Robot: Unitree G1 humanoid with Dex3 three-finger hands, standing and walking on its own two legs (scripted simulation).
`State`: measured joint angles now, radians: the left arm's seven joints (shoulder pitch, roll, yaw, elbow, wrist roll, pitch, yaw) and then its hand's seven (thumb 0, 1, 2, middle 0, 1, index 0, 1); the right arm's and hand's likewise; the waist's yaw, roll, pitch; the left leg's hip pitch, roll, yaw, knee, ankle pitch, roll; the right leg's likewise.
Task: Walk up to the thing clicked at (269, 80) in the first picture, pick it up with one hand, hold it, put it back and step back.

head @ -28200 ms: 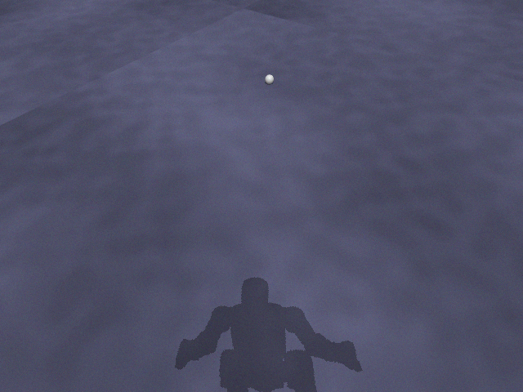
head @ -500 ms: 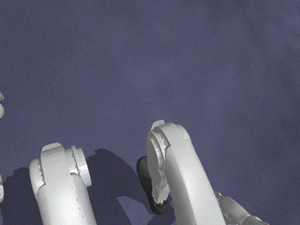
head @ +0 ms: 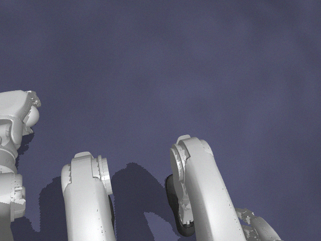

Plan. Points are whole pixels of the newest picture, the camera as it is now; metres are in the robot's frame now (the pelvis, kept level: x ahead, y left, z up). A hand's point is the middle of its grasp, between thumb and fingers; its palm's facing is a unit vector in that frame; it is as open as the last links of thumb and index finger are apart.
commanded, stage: settle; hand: left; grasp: from above
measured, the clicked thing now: (24, 115) +0.44 +0.32 -0.19
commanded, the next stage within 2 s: lift in 0.06 s
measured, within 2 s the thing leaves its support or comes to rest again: neither
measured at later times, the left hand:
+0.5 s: hand (5, 121) +0.41 +0.32 -0.10, palm faces -0.46 -0.09 -0.88, open 8.6 cm
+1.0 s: hand out of the picture +0.35 +0.31 +0.06, palm faces -0.43 -0.12 -0.90, open 8.7 cm
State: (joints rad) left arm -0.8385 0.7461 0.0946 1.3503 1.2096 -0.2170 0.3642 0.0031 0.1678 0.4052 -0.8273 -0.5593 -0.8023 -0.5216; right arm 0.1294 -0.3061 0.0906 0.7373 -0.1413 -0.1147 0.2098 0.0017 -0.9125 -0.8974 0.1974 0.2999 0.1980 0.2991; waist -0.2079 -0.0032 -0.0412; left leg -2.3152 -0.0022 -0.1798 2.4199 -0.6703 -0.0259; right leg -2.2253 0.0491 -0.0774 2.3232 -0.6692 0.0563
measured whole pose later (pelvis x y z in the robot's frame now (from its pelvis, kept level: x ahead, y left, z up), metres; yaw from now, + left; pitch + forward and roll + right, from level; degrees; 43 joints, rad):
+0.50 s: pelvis -0.01 +0.00 +0.04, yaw +2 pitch +34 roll -8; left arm -0.75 0.67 0.07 1.17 1.16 -0.16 0.23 0.00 0.15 0.44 -0.83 -0.56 -0.80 -0.53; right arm 0.18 -0.28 0.02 0.72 -0.08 -0.04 0.14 0.00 -0.92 -0.90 0.20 0.30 0.20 0.30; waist -0.18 0.03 -0.12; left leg -2.22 0.00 -0.13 2.27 -0.65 -0.01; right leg -2.13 0.03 -0.05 2.20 -0.66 0.05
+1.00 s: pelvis +0.00 +0.01 +0.17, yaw +5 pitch +30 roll -6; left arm -0.45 0.56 -0.03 0.76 1.03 -0.06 0.12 0.00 0.15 0.51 -0.77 -0.62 -0.75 -0.59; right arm 0.15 -0.26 -0.02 0.66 0.00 0.01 0.04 0.00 -0.92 -0.90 0.20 0.30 0.20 0.30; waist -0.10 0.04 -0.19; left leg -1.80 0.01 -0.09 1.88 -0.61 0.00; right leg -1.73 0.01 -0.03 1.81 -0.62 0.05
